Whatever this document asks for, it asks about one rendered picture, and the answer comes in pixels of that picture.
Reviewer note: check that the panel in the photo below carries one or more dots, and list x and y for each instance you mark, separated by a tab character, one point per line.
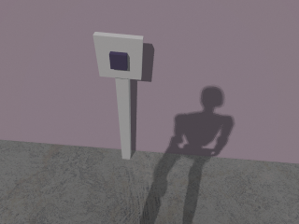
104	43

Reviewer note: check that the button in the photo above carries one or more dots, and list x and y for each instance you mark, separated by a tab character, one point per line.
118	60

